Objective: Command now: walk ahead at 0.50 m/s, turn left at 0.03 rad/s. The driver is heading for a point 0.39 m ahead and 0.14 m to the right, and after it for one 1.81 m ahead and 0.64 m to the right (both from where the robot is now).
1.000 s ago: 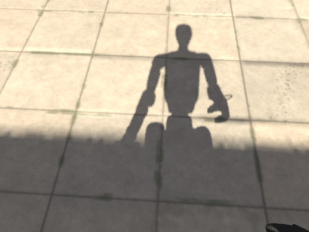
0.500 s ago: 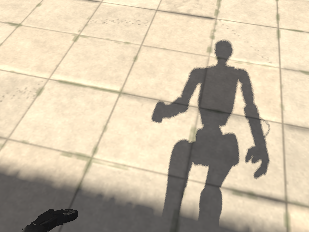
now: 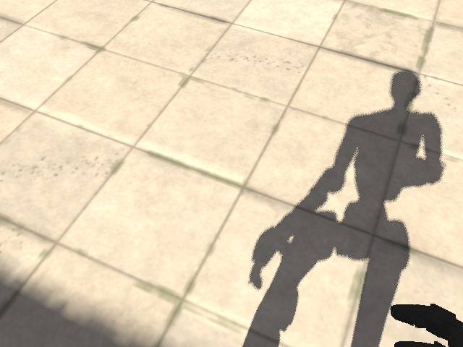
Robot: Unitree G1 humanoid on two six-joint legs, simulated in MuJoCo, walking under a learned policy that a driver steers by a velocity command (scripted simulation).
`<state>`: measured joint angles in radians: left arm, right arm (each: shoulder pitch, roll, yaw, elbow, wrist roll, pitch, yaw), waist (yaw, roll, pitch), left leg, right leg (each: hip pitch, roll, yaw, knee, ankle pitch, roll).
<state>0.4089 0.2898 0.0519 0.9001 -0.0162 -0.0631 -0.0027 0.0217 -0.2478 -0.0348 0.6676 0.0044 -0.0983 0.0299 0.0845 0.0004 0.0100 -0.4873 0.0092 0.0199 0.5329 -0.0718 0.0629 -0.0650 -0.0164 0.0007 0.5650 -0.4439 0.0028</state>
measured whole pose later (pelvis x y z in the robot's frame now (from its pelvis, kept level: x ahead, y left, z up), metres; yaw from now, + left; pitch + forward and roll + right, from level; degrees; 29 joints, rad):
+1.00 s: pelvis +0.54 -0.08 +0.00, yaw -29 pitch +3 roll -1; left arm 0.38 0.30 0.08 0.71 -0.02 -0.03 0.01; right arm 0.05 -0.28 -0.04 0.68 0.00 -0.12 0.02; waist 0.08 0.03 0.00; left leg -0.48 0.00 -0.07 0.47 -0.04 -0.01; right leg -0.10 0.10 0.21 0.50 -0.43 -0.04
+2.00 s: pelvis +0.96 -0.37 +0.01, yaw -34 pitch +2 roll -2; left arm 0.40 0.29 0.06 0.85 -0.02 -0.06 0.00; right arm 0.03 -0.26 -0.02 0.73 0.01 -0.08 0.05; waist 0.09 0.04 0.01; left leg -0.56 0.06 -0.01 0.53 -0.01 0.03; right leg 0.04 0.04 -0.03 0.26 -0.34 -0.02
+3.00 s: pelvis +1.38 -0.67 +0.01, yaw -22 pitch +1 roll -3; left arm 0.23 0.26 0.07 0.88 0.00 -0.05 0.03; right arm 0.12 -0.27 -0.07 0.75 0.01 -0.01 0.04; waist 0.05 0.04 0.06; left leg -0.60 0.07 0.02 0.66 -0.02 0.01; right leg -0.01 0.01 -0.24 0.31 -0.30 -0.02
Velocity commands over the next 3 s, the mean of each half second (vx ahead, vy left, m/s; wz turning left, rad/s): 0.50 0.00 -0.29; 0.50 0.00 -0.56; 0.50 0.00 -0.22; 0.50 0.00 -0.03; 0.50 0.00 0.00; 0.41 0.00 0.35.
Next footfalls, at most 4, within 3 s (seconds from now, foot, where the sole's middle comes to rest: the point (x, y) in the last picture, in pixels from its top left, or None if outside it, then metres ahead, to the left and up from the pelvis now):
0.54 right None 0.42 -0.15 -0.76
1.00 left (275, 257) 0.74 -0.05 -0.76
1.52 right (387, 246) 0.82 -0.41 -0.76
2.04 left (364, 157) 1.19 -0.38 -0.76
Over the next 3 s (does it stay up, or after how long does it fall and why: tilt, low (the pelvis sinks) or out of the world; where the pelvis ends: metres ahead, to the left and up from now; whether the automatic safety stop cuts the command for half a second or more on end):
stays up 1.38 -0.67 0.01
